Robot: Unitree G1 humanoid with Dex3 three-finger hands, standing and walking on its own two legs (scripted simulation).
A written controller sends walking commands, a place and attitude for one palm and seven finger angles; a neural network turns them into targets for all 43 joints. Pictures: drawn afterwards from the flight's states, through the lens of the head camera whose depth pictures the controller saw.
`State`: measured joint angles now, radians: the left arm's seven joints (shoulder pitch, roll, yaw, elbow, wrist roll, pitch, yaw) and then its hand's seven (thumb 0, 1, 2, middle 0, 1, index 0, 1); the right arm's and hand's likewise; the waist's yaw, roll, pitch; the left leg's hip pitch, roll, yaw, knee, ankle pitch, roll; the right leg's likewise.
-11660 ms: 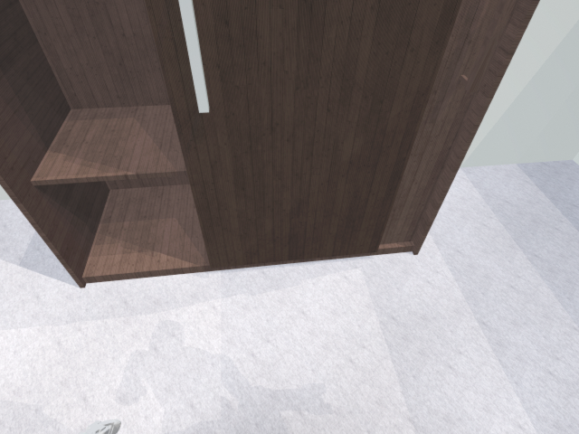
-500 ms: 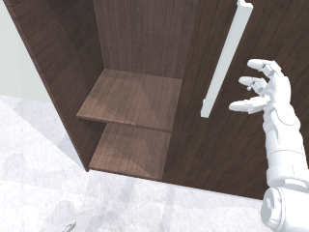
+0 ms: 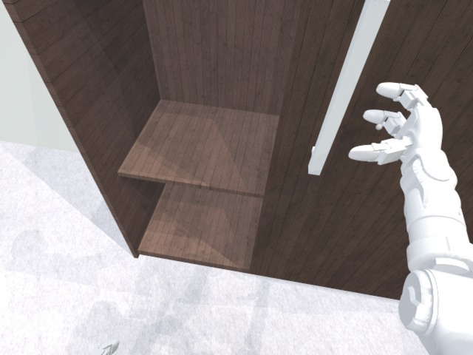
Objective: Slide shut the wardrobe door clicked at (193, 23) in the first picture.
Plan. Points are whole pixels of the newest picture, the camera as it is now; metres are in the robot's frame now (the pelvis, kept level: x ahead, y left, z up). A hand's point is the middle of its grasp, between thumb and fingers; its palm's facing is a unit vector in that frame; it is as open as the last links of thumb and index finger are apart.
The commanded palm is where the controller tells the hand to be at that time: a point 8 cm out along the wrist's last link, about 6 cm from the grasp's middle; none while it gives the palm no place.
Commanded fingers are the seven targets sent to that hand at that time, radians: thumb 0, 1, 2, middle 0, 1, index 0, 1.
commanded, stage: feel for the door with the fingertips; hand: right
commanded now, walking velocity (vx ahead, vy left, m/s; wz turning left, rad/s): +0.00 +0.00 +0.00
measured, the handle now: (337, 98) +0.52 -0.11 +0.19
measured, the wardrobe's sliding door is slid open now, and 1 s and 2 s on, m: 0.50 0.50 0.50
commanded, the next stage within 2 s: slide the fingers in behind the handle in 0.80 s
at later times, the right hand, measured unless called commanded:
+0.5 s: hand (349, 120) +0.46 -0.12 +0.19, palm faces +0.06 +1.00 +0.01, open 14.0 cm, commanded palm +0.44 -0.18 +0.18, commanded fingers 0.00 0.50 -0.30 0.30 1.20 0.30 1.20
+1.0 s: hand (358, 114) +0.48 -0.14 +0.19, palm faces +0.07 +1.00 +0.00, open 13.8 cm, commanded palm +0.45 -0.19 +0.18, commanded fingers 0.00 0.50 -0.30 0.30 1.20 0.30 1.20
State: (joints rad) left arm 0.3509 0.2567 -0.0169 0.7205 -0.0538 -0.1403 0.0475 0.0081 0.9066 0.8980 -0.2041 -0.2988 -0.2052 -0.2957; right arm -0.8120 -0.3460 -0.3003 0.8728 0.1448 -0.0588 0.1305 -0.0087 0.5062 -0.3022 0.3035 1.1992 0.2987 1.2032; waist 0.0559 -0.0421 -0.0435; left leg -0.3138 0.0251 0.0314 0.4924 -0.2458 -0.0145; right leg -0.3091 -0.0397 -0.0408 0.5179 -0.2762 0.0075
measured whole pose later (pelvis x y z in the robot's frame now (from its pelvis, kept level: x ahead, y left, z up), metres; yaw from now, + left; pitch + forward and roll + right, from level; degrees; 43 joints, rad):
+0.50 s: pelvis +0.00 +0.00 +0.00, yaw +0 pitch +3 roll +0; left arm 0.30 0.23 -0.02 0.71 -0.04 -0.14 0.03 0.01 0.91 0.90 -0.20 -0.30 -0.20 -0.30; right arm -0.84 -0.25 -0.26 0.86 0.11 -0.04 0.02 -0.01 0.51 -0.30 0.31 1.20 0.30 1.20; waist 0.06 -0.04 -0.05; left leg -0.31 0.02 0.03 0.49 -0.25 -0.01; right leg -0.29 -0.04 -0.05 0.50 -0.27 0.01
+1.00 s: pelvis +0.00 +0.00 +0.00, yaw +0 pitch +5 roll +1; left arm 0.39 0.26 0.00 0.76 -0.04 -0.14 0.03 0.01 0.91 0.90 -0.20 -0.30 -0.20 -0.30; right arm -0.96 -0.33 -0.28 1.04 0.10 -0.13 0.05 -0.01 0.51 -0.30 0.38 1.25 0.33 1.24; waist 0.09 -0.04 -0.05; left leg -0.36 0.02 0.03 0.51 -0.24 -0.01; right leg -0.36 -0.04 -0.04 0.54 -0.28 0.01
